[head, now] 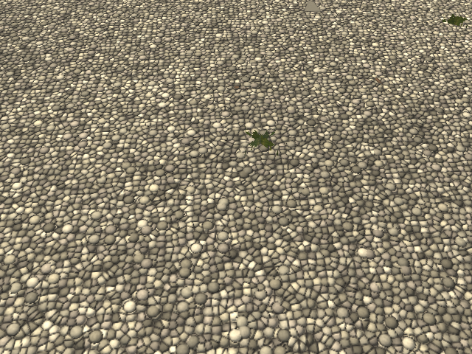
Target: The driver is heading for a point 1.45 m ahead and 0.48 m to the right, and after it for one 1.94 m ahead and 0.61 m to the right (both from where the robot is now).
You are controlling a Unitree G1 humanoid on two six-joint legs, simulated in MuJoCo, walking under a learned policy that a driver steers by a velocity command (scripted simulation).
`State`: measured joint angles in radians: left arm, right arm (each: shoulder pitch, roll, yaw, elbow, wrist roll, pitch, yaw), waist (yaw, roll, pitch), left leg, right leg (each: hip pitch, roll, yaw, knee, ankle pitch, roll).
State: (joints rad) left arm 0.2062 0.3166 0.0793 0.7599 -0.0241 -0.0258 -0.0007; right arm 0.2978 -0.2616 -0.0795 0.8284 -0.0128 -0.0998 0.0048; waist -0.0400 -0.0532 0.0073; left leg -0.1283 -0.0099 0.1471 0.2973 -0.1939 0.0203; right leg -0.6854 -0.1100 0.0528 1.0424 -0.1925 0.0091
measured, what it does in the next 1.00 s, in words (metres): walks ahead, turning right: right foot, then left foot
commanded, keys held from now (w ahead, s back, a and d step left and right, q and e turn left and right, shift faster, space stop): w+e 0.70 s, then w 0.30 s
